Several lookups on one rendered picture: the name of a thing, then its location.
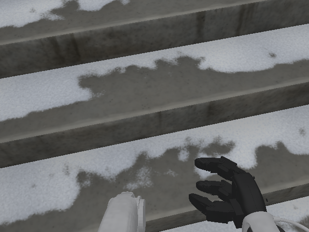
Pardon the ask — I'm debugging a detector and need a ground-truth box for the robot left thigh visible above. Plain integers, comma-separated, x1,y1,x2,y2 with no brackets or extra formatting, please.
98,193,146,232

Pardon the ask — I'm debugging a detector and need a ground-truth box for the right robot hand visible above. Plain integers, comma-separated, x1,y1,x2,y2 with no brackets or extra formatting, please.
188,156,267,229

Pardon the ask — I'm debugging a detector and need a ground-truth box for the robot right forearm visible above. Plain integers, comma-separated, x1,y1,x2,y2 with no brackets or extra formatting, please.
241,211,285,232

